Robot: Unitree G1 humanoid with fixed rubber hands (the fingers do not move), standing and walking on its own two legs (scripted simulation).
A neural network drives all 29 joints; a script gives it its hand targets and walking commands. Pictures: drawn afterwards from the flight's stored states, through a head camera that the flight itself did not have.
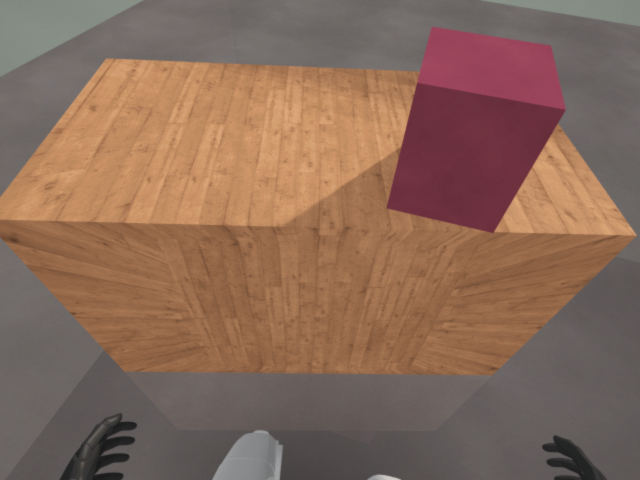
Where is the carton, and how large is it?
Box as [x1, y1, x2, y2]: [387, 27, 565, 232]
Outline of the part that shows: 432,27 412,101 389,195 387,208 493,232 565,110 550,45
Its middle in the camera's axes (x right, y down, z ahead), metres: +0.25 -0.20 +0.69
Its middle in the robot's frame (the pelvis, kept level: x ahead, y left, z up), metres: +0.65 -0.23 +0.08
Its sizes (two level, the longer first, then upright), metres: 0.210 0.200 0.250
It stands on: a pedestal, 0.70 m high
